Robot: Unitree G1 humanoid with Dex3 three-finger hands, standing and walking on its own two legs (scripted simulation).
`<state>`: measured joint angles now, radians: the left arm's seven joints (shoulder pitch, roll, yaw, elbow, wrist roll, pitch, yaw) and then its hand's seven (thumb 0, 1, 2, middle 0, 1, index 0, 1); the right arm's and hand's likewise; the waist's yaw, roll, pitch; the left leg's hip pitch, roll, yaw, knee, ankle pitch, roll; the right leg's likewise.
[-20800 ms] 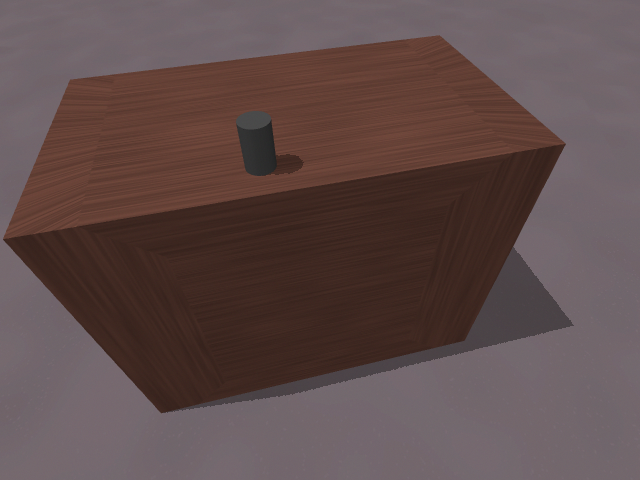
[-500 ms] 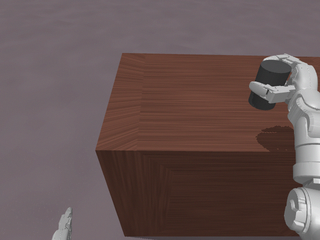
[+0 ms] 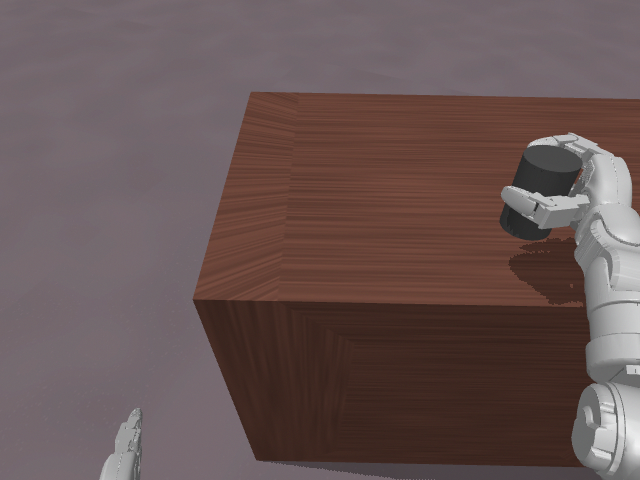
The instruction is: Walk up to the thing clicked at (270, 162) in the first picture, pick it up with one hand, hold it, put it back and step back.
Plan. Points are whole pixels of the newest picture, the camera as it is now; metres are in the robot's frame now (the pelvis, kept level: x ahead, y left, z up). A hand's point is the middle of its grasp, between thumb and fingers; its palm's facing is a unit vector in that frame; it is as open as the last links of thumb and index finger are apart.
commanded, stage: lower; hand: right
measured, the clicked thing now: (537, 193) +0.42 -0.23 +0.17
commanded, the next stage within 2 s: loosen in 0.82 s
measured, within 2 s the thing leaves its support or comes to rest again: rests again in 1.38 s
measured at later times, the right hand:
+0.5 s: hand (531, 206) +0.43 -0.24 +0.14, palm faces +0.23 +0.97 +0.00, open 9.4 cm
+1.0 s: hand (526, 220) +0.43 -0.24 +0.11, palm faces +0.23 +0.97 +0.01, open 9.4 cm
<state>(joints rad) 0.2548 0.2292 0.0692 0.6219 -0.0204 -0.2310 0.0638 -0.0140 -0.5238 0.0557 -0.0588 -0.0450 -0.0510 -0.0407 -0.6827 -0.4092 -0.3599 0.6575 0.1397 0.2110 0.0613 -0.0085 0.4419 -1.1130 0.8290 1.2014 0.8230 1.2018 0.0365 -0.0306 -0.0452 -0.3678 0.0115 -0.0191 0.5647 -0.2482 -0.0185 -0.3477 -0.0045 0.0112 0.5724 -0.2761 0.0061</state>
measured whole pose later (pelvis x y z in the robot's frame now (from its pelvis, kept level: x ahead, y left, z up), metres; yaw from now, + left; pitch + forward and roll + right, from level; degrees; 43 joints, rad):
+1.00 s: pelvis +0.00 -0.01 -0.01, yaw +1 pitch +6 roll +1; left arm 0.25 0.22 0.04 0.53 -0.02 -0.14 0.07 -0.01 -0.52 0.05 -0.06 -0.04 -0.05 -0.04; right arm -0.62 -0.41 -0.37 0.83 0.14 -0.12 0.07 -0.01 0.44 -1.11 0.84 1.19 0.83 1.19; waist 0.07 0.01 -0.06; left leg -0.47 0.00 -0.02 0.63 -0.26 -0.02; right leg -0.46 -0.01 0.01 0.67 -0.31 0.00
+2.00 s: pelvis +0.01 +0.00 -0.01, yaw +1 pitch +6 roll +1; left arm 0.30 0.26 0.06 0.40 -0.04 -0.09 0.08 -0.01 -0.49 0.04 -0.07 -0.05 -0.07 -0.04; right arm -0.63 -0.44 -0.42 0.75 0.14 -0.10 0.07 -0.01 0.35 -0.22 0.35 0.29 0.35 0.29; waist 0.07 0.00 -0.07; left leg -0.46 0.00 -0.03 0.65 -0.29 -0.02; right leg -0.45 -0.01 0.00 0.68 -0.33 0.00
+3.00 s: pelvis +0.03 -0.01 +0.00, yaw +0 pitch -1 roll +1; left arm 0.35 0.24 0.14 0.51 -0.06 -0.07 0.01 -0.01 -0.51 0.06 -0.06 -0.05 -0.06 -0.04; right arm 0.28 -0.40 -0.39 -0.32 0.07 -0.12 0.01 -0.01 0.56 -0.05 0.07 0.06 0.06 0.06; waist -0.07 -0.04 -0.03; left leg -0.22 0.02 -0.01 0.50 -0.27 -0.03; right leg -0.21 0.00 0.01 0.54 -0.31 0.00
